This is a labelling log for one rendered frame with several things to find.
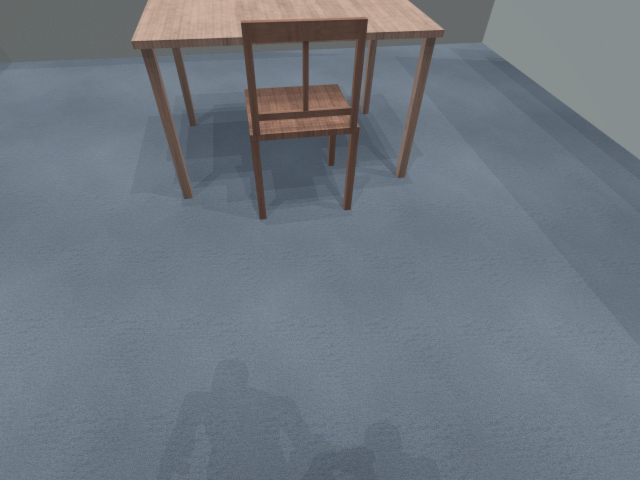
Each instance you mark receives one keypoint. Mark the chair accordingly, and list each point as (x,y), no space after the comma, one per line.
(303,111)

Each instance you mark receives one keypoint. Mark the table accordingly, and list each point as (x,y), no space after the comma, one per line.
(201,23)

